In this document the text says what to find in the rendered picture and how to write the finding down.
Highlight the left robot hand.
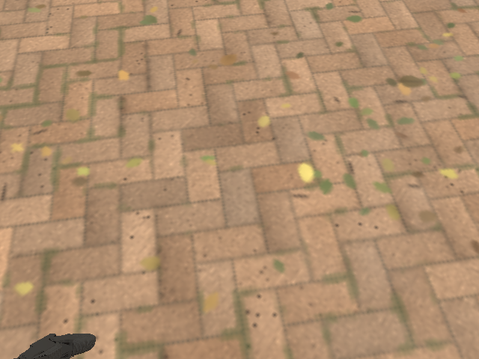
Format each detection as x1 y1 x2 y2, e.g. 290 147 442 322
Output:
14 334 96 359

